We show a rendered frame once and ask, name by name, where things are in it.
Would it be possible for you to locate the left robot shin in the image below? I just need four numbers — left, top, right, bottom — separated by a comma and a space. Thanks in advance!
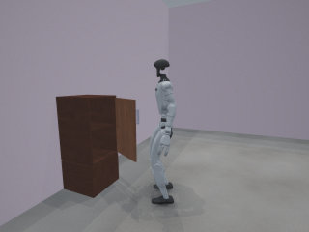
150, 163, 168, 199

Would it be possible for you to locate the handle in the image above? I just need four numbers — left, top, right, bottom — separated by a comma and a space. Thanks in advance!
135, 109, 140, 125

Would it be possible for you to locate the cupboard door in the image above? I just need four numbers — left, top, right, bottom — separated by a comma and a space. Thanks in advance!
115, 98, 137, 162

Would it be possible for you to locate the left robot forearm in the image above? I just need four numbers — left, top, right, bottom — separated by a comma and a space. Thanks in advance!
163, 104, 176, 135

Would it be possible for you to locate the robot left foot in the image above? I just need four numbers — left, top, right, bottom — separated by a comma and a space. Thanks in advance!
152, 195, 174, 205

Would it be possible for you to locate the left robot upper arm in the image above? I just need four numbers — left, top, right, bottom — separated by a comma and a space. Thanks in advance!
161, 81, 177, 111

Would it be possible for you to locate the left robot hand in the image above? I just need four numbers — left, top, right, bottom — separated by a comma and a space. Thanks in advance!
157, 134, 171, 157

